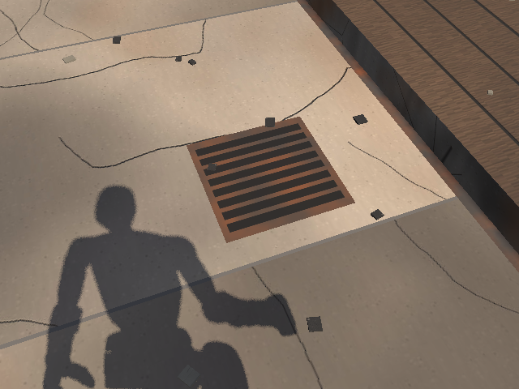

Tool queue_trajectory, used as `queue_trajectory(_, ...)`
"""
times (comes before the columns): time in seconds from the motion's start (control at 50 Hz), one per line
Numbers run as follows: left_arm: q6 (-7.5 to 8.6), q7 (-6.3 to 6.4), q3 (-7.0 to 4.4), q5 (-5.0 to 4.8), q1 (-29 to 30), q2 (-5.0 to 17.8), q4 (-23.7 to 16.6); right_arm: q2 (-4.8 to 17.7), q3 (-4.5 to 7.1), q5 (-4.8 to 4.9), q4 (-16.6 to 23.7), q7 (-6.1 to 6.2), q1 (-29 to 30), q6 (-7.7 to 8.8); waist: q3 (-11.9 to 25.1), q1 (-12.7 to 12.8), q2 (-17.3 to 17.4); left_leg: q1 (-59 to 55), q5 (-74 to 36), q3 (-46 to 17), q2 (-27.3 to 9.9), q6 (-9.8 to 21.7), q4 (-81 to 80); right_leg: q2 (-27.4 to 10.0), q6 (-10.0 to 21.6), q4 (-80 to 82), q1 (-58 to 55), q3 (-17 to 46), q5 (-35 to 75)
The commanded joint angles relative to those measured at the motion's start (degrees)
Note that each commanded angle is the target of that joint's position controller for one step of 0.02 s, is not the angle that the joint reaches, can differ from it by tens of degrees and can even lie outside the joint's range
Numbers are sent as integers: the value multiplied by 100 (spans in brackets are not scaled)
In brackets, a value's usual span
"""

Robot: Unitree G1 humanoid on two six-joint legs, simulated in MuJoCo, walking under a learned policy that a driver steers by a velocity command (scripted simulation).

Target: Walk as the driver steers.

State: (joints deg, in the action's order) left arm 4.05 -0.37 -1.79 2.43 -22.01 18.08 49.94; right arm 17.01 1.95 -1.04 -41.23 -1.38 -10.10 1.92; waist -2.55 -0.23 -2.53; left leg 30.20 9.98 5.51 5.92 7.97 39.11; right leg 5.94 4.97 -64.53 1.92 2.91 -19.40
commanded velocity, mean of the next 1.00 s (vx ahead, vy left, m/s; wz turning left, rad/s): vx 0.52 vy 0.00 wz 0.38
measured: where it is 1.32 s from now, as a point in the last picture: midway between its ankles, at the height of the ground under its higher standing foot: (253, 308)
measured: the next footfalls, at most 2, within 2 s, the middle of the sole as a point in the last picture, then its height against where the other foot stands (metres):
right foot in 0.36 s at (312, 345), level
left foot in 0.74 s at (207, 298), level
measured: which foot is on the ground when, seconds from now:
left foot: down 0.00-0.38, up 0.40-0.72, down 0.74-1.00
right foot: up 0.00-0.34, down 0.36-0.74, up 0.76-1.00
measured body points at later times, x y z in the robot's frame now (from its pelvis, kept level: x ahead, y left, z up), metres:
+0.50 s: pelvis +0.44 -0.02 +0.03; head +0.49 -0.01 +0.48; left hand +0.51 +0.28 -0.07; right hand +0.62 -0.28 -0.09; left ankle +0.29 +0.04 -0.59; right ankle +0.53 -0.13 -0.70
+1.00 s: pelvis +0.62 +0.04 +0.03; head +0.64 +0.06 +0.48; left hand +0.58 +0.30 -0.11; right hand +0.82 -0.13 -0.10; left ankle +0.66 +0.14 -0.70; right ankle +0.66 -0.08 -0.69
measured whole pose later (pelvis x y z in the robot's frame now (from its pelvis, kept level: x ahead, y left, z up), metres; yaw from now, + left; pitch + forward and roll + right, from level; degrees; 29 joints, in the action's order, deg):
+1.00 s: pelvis +0.62 +0.04 +0.03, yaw +24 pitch +0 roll +0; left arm -2.3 1.3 -0.4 0.6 -13.1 13.2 50.1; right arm 10.9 -0.9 -1.2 -48.1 0.7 -9.6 0.3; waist -3.5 0.3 -0.6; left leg 19.6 6.4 -0.9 4.1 3.7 26.5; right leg 0.0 -0.6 -38.1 16.8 1.3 -22.3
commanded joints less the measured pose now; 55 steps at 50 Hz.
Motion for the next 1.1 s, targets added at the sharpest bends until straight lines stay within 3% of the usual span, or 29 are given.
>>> queue_trajectory(0.02,366,-63,34,50,746,664,-986,925,396,59,-221,-7,-1285,17,677,-412,321,-3477,2773,-4923,-1989,1306,-2647,-519,-64,-2055,3964,564,511)
queue_trajectory(0.04,336,-60,73,119,947,576,-1072,753,345,38,-315,16,-1279,55,300,-223,-31,-2707,2237,-4377,-1743,1146,-2707,-718,-118,-1521,3735,498,456)
queue_trajectory(0.06,246,-58,111,194,1056,481,-1196,589,267,19,-441,46,-1246,94,8,15,-40,-2036,1807,-3874,-1452,1029,-2785,-829,-242,-1152,3517,462,321)
queue_trajectory(0.1,36,-68,212,252,1093,303,-1324,678,264,38,-511,55,-1256,208,-269,242,262,-1301,1507,-3359,-1169,1107,-2958,-1021,-463,-482,3455,318,47)
queue_trajectory(0.18,23,-192,378,53,2396,147,-1889,883,381,102,-350,60,-1157,311,-625,-1,343,-144,672,-2649,-713,859,-3492,-1080,-807,1903,2659,-166,1633)
queue_trajectory(0.24,26,-195,366,-80,2699,128,-1962,1063,487,195,-356,-1,-1365,346,-310,-314,387,-586,-443,-2636,-755,534,-3388,-845,-782,2869,1828,-270,2783)
queue_trajectory(0.28,51,-132,302,-66,2750,291,-1993,1110,528,179,-394,29,-1545,312,-128,-413,458,-1511,-1320,-2728,-849,376,-2884,-751,-741,3337,1855,-202,2522)
queue_trajectory(0.32,112,-26,167,-16,2185,548,-1813,1240,563,110,-473,95,-1685,262,350,-214,410,-2366,-3219,-2618,-843,133,-1664,-436,-615,3657,1339,-300,1658)
queue_trajectory(0.34,177,50,84,25,1432,669,-1613,1341,579,100,-530,93,-1692,251,831,164,332,-2518,-3950,-2368,-661,-62,-477,-367,-507,3846,578,-434,1630)
queue_trajectory(0.36,270,150,-18,118,500,891,-1433,1133,535,131,-495,89,-1583,295,1289,585,408,-1837,-3257,-2277,-449,-233,897,-952,-324,3729,-616,-33,1738)
queue_trajectory(0.38,301,235,-143,290,-420,1283,-1328,341,334,217,-297,155,-1693,340,2118,721,-511,-666,-61,-1637,-90,-341,2736,-2663,-10,3495,-2046,1564,2376)
queue_trajectory(0.4,208,141,-310,171,-301,1736,-1221,270,260,318,-24,178,-2258,284,3205,306,-2199,402,2202,-1182,342,-528,4301,-3672,926,3837,-2865,4123,3832)
queue_trajectory(0.42,149,77,-215,73,158,991,-1372,652,304,123,-253,252,-1848,161,2587,307,-799,858,1706,-1251,-258,-474,4404,-3223,845,3707,-2305,3298,3932)
queue_trajectory(0.44,178,39,-53,19,396,383,-1319,612,286,61,-208,222,-1150,145,1709,437,-306,970,1383,-1149,-330,-543,4072,-2818,688,3700,-1566,2196,4797)
queue_trajectory(0.46,181,25,3,45,396,173,-1169,498,269,26,-113,162,-755,143,1261,408,-83,1121,1334,-1145,-443,-583,3711,-2520,506,3782,-1170,1605,5242)
queue_trajectory(0.5,221,65,-12,-47,91,231,-820,287,217,-102,73,31,-366,9,750,350,-432,1077,1502,-1179,-473,-669,3183,-2228,416,4085,-514,1118,5660)
queue_trajectory(0.56,268,54,-82,-132,402,434,-690,120,131,-138,209,-64,-390,-75,737,-93,-356,625,1117,-1062,-351,-737,2052,-2174,501,4461,174,688,5743)
queue_trajectory(0.64,223,-34,-108,-214,825,499,-622,91,-24,-47,268,-181,-74,-71,680,-227,-689,-1406,-985,-546,-305,-627,-192,-1538,66,4749,1458,-293,4469)
queue_trajectory(0.72,131,1,-148,-264,296,618,-365,462,42,-254,-61,-70,-568,54,721,-406,128,-2546,-1720,-692,-380,-290,-1101,-1297,-180,3279,1342,-424,3663)
queue_trajectory(0.74,85,20,-134,-228,-122,564,-389,801,89,-301,-49,-16,-751,134,988,-359,839,-3169,-4514,-1461,-1311,-93,-996,-904,-358,2169,1704,-747,1838)
queue_trajectory(0.76,-61,65,-9,-376,-1065,74,-322,864,77,-215,35,54,-870,125,2026,-93,1782,-4028,-7383,-3059,-2982,962,-834,-310,-488,432,2135,-575,-1813)
queue_trajectory(0.78,-266,131,-51,-275,-1077,349,-129,546,18,146,0,92,-852,78,2338,-195,1178,-3788,-7170,-2999,-2838,1187,-814,-451,-456,263,1988,28,-1883)
queue_trajectory(0.8,-346,127,-62,-239,-776,385,-172,410,-23,187,1,136,-474,31,1788,-69,1024,-3389,-6107,-2763,-2560,1125,-1085,-527,-483,157,2234,49,-1757)
queue_trajectory(0.86,-493,137,-31,-133,-356,254,-103,143,-137,29,-81,259,162,-48,860,235,849,-1961,-4529,-2030,-1896,584,-1720,-702,-578,1008,1709,-38,-1103)
queue_trajectory(0.92,-615,169,20,-195,-290,24,26,206,-100,-40,-271,247,123,-40,994,263,793,-1697,-3465,-1799,-1675,455,-1879,-573,-596,1932,1118,-193,-762)
queue_trajectory(1.0,-702,208,50,-159,-25,-163,144,217,-56,12,-421,238,326,-157,806,328,861,-1000,-261,-1813,-1380,141,-2093,-476,-507,3386,340,-350,429)
queue_trajectory(1.02,-681,210,55,-100,93,-140,143,145,-69,29,-455,237,295,-196,611,313,725,-620,805,-1858,-1261,-91,-2180,-550,-424,3845,118,-212,670)
queue_trajectory(1.06,-579,228,-19,-24,547,396,-7,-7,-70,77,-532,200,-15,-247,30,-17,-88,-420,1336,-1471,-752,-516,-1996,-1461,-108,4665,857,885,-250)
queue_trajectory(1.1,-485,190,40,-108,951,130,57,-50,-59,50,-756,185,-84,-278,-221,-162,-438,-1892,241,-1182,-590,-580,-1595,-1477,-108,5186,2273,992,-1178)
